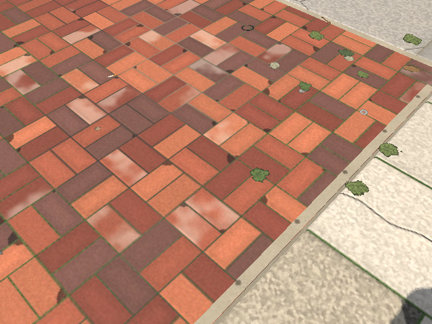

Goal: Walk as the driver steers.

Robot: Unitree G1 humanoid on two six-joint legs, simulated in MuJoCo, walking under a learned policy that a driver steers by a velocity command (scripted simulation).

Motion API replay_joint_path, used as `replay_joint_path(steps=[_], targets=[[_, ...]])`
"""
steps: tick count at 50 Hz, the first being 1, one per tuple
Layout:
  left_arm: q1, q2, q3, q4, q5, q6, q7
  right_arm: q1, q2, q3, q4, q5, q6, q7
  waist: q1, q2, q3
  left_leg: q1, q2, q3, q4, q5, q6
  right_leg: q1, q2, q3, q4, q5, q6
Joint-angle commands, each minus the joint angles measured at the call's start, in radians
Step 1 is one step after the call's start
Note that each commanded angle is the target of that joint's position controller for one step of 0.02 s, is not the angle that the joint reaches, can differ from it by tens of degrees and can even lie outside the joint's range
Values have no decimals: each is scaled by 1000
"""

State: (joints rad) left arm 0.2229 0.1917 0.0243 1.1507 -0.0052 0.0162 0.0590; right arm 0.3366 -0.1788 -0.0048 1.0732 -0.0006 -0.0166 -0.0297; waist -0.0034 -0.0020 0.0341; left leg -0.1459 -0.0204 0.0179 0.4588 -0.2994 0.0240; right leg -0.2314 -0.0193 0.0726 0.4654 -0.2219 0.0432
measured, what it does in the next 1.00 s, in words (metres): walks ahead: right foot, then left foot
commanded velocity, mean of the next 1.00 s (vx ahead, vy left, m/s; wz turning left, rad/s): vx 0.52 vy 0.00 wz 0.00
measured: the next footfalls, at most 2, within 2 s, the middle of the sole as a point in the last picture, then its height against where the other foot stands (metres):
right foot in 0.32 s outside the picture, level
left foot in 0.78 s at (223, 300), level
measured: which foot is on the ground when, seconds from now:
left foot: down 0.00-0.32, up 0.34-0.76, down 0.78-1.00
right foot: down 0.00-0.06, up 0.08-0.30, down 0.32-0.78, up 0.80-1.00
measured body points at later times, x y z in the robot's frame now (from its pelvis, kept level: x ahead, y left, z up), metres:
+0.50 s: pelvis +0.15 -0.08 +0.00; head +0.15 -0.09 +0.45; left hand +0.11 +0.15 -0.14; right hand +0.27 -0.33 -0.13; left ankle +0.14 +0.05 -0.64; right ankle +0.09 -0.16 -0.74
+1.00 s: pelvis +0.45 -0.06 +0.00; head +0.49 -0.05 +0.44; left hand +0.56 +0.20 -0.14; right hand +0.52 -0.31 -0.14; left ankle +0.54 +0.01 -0.74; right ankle +0.44 -0.21 -0.67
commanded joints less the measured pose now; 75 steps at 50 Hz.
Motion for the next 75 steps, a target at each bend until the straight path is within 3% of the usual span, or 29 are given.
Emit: replay_joint_path(steps=[1,3,5,6,8,12,13,15,16,17,18,20,21,29,33,34,38,39,40,41,42,45,51,55,60,61,62,64,75], targets=[[49,94,13,-16,0,-4,3,85,-88,-15,-10,1,-4,-3,0,5,28,-84,43,-40,-105,144,8,41,0,-13,-46,156,-34],[79,88,18,-8,-13,-5,3,127,-142,-37,1,18,3,-12,-14,77,9,-71,65,-104,-159,-396,64,-28,85,-114,80,-290,-46],[-68,71,13,-98,-22,-43,-17,186,-248,-75,-6,37,-14,-16,-71,239,147,-80,346,-483,-367,-727,216,-301,30,-127,371,-273,-63],[-141,82,15,-140,-28,-67,-29,153,-234,-74,-29,23,-34,-17,-72,201,207,-74,428,-589,-421,-621,260,-428,-43,-57,500,-251,-75],[-103,86,25,-148,-27,-107,-46,70,-168,-61,-70,16,-65,-9,-15,115,162,30,391,-489,-373,-401,214,-531,-104,-16,560,-177,-96],[-67,69,31,-147,-33,-142,-62,52,-206,-72,-103,39,-67,-1,4,142,70,-83,239,-209,-335,-235,144,-186,-34,-148,219,-111,-68],[-39,56,30,-167,48,-97,-96,62,-211,-80,-75,-46,-56,13,23,150,52,-131,209,-171,-311,-320,168,-82,22,-222,141,-183,-71],[116,55,45,-131,37,-70,-94,15,-206,-87,-91,-36,-51,22,98,83,61,-316,185,-129,-174,-340,175,196,69,-295,55,-58,-68],[283,89,62,-82,37,-80,-82,-9,-186,-80,-101,-42,-58,26,175,-30,6,-410,126,-68,84,-217,165,386,49,-233,27,-116,-71],[466,181,78,-54,66,-97,-66,-102,-87,-54,-154,-50,-72,32,254,-297,-55,-564,29,31,556,-186,123,465,-216,159,-137,-470,-97],[432,203,63,-59,70,-100,-65,-120,-21,-43,-219,-25,-87,44,177,-371,-33,-772,-75,-120,788,-180,132,396,-365,703,-391,-784,-167],[169,171,55,-140,45,-107,-70,-152,-104,-51,-239,-32,-90,71,51,-67,56,-825,107,-119,870,86,130,253,-369,531,-341,-647,-206],[145,157,49,-147,37,-115,-74,-123,-110,-54,-222,-40,-87,79,21,-29,30,-745,139,-103,816,125,106,205,-307,394,-347,-521,-195],[302,87,21,-111,22,-153,-63,-382,-91,-40,-314,-32,-30,95,41,-26,135,-753,134,41,519,275,17,180,-157,34,-467,-9,-226],[319,92,12,-93,16,-154,-50,-458,-33,-11,-338,-27,-48,89,41,-44,155,-496,58,138,187,352,53,197,-141,-109,-436,638,-197],[339,164,32,-97,-27,-134,-29,-495,-74,-33,-365,57,-91,82,30,-46,112,-503,41,68,137,347,66,295,-183,-103,-331,790,-182],[252,206,52,-126,16,-84,-17,-126,-205,-89,-249,39,-113,75,-162,-150,-167,-59,-49,69,5,501,122,402,-155,-130,120,1089,-98],[232,162,40,-146,20,-82,-27,28,-237,-97,-203,11,-96,62,-216,-117,-268,252,69,-37,59,661,155,183,-109,-116,378,822,-65],[385,-13,0,-141,44,-89,-48,83,-302,-95,-172,-33,-90,60,-88,247,-409,604,356,-385,181,1103,308,-184,98,-85,819,-328,-14],[498,-1,-4,-95,-12,-113,-59,109,-255,-88,-159,-31,-95,71,-99,215,-616,688,447,-693,49,957,434,-278,155,159,1051,-459,-26],[380,73,16,-123,-38,-121,-58,-16,-218,-83,-181,-13,-91,70,-83,121,-464,507,394,-555,-19,830,386,-314,82,135,1043,-387,-34],[177,128,41,-186,-9,-97,-25,-223,-131,-50,-192,-6,-107,67,6,-58,-151,-6,294,-282,-145,834,289,-225,-46,30,867,-221,-22],[128,69,33,-220,6,-46,-1,-236,-163,-43,-134,-35,-102,49,65,69,-136,-215,204,-70,-204,862,255,-50,-79,-8,410,-82,-10],[21,112,43,-233,-1,-16,-1,-206,-193,-49,-118,-20,-65,33,22,76,-125,-217,201,-104,-256,321,218,-10,-66,-23,248,38,-9],[-9,144,52,-228,28,-22,-2,-140,-123,-25,-91,-6,-41,23,15,14,-32,-257,116,-126,-172,-112,87,94,-108,12,-44,180,-63],[-30,214,66,-224,16,-24,0,-60,-131,-32,-82,-8,-42,23,-55,-87,-28,-273,47,-74,-146,-99,57,89,-133,38,-26,192,-97],[-26,174,64,-202,7,-26,-8,-80,-120,-30,-82,-9,-34,17,-41,-130,-33,-178,20,-17,-122,-40,36,-11,-103,27,-58,12,-100],[-51,117,50,-195,15,-39,-17,-128,-127,-32,-88,-6,-20,8,-32,-103,-25,-98,30,-11,-78,34,31,-75,-75,13,-89,-29,-68],[-6,121,49,-133,3,-50,-16,-140,-131,-39,-55,3,-1,3,-6,-12,-75,-46,51,-20,-16,262,29,36,-45,-26,-5,268,-79]])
